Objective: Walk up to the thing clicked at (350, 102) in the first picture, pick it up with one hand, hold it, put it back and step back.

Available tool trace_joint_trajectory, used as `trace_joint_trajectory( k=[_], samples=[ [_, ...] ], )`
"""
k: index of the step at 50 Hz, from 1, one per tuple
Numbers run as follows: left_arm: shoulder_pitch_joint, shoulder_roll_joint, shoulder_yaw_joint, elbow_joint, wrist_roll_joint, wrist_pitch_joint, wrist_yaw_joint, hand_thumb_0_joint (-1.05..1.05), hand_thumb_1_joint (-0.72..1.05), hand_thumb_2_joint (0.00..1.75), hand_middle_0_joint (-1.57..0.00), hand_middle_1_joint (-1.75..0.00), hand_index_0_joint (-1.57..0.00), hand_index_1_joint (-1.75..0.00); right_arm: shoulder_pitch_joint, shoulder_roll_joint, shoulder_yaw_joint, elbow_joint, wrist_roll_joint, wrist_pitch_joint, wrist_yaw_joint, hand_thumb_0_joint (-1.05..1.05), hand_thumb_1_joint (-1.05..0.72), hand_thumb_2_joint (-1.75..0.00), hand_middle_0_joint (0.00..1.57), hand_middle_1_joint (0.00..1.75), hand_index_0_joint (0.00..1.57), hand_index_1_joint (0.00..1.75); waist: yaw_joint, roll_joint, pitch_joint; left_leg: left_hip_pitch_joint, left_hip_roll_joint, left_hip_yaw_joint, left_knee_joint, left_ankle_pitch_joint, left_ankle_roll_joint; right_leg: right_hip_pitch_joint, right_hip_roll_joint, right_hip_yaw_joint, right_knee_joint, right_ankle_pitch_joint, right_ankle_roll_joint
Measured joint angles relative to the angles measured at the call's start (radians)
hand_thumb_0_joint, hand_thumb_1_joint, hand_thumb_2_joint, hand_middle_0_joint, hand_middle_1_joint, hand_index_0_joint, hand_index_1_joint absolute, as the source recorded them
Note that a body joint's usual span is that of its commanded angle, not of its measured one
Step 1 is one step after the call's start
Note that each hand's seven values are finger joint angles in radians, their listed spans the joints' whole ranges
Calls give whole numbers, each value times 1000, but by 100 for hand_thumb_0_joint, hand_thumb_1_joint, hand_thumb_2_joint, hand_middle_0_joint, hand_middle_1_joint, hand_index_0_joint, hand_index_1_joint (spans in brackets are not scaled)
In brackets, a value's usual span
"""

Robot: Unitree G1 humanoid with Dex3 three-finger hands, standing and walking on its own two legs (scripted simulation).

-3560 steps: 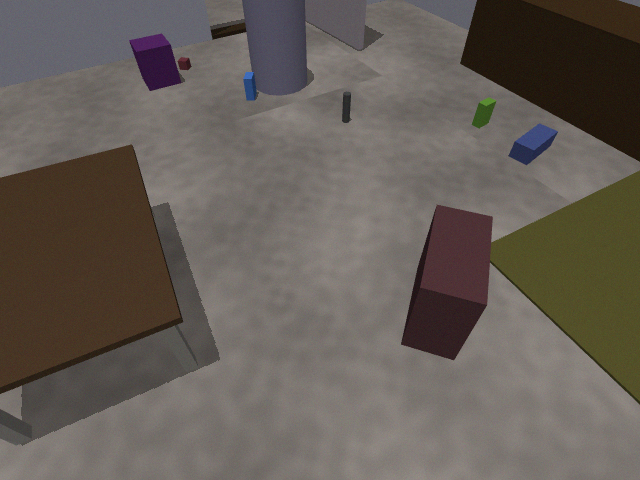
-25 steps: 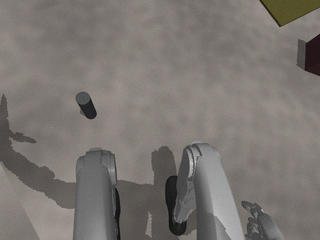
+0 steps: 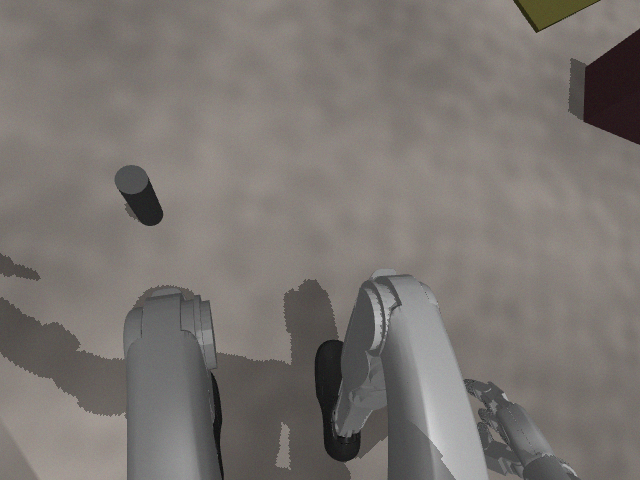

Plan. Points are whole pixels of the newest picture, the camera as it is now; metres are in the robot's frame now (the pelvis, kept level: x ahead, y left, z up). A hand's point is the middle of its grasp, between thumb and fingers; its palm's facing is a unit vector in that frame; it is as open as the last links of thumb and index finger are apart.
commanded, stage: approach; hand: left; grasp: from the side
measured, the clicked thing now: (142, 199) +0.49 +0.22 -0.27
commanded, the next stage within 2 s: close in in 0.24 s
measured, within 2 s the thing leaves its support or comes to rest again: neither
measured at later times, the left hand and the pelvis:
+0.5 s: hand (81, 201) +0.46 +0.29 -0.19, palm faces +0.08 -1.00 +0.04, open 17.6 cm; pelvis -0.01 +0.01 -0.06, yaw -6 degrees
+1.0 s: hand (123, 208) +0.46 +0.24 -0.22, palm faces +0.13 -0.99 +0.01, open 17.7 cm; pelvis -0.02 +0.01 -0.07, yaw -8 degrees
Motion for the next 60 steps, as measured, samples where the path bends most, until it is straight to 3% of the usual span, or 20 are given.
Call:
trace_joint_trajectory(
  k=[4,13,20,24,28,32,37,42,48,52,60],
  samples=[
    [-1,-18,-12,43,-2,-69,16,-1,-53,3,-7,-6,-5,-7,-33,-1,32,-16,-23,-2,10,1,-91,-90,20,30,21,30,-23,-31,45,-20,3,-19,51,-3,2,-11,5,-15,35,6,3],
    [33,-65,-29,50,65,-206,108,-1,-53,5,-7,-7,-4,-8,-113,9,114,-41,-100,40,33,1,-91,-90,20,30,21,30,-58,-110,161,-41,4,-69,148,-4,0,-9,14,-53,95,23,7],
    [19,-63,-107,121,63,-316,182,-2,-54,6,-6,-7,-4,-9,-163,13,182,-37,-151,70,49,1,-92,-91,20,30,21,30,-82,-131,208,-44,4,-105,203,-15,4,4,23,-80,123,26,16],
    [10,-57,-120,166,52,-366,231,-2,-57,4,-7,-7,-5,-8,-186,9,224,-64,-171,83,59,1,-93,-91,20,30,21,30,-102,-140,239,-40,7,-128,229,-20,5,15,31,-97,130,32,22],
    [13,-57,-97,190,58,-412,294,-2,-59,2,-7,-6,-6,-7,-204,5,257,-91,-195,96,70,1,-94,-91,20,30,21,30,-118,-156,267,-32,9,-154,251,-23,2,28,39,-116,136,42,24],
    [26,-66,-99,201,69,-446,363,-2,-60,1,-7,-6,-6,-6,-212,1,276,-105,-217,112,79,0,-94,-91,20,30,21,30,-123,-169,288,-27,8,-173,265,-18,-2,37,44,-130,138,54,25],
    [48,-80,-137,190,90,-480,421,-2,-59,1,-7,-5,-6,-5,-219,-9,290,-104,-239,130,87,0,-94,-91,20,30,21,30,-121,-180,308,-28,8,-183,272,-3,0,41,48,-137,137,73,28],
    [51,-82,-188,204,94,-510,454,-2,-59,1,-6,-5,-6,-5,-224,-17,304,-100,-249,140,93,0,-94,-91,20,30,21,30,-121,-184,315,-27,9,-192,278,4,1,43,52,-143,136,85,30],
    [42,-81,-225,237,74,-536,500,-2,-59,2,-6,-5,-5,-5,-223,-19,321,-104,-259,143,97,0,-94,-91,20,30,21,30,-126,-193,308,-21,6,-207,286,-3,-5,51,54,-153,138,83,29],
    [35,-78,-258,251,84,-553,522,-2,-59,4,-5,-6,-5,-5,-230,-17,329,-106,-266,143,100,0,-93,-91,20,30,21,30,-127,-196,310,-20,3,-216,290,-8,-8,56,55,-160,136,78,30],
    [30,-79,-279,248,83,-578,559,-2,-59,7,-5,-6,-4,-6,-248,-5,343,-109,-278,145,106,0,-93,-91,20,30,21,30,-122,-210,320,-20,-4,-230,295,-18,-8,67,55,-171,131,67,36]
  ],
)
